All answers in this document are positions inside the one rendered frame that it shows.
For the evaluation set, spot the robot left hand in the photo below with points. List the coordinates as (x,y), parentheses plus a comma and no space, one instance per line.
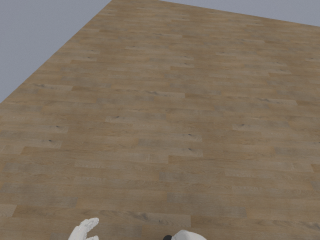
(80,232)

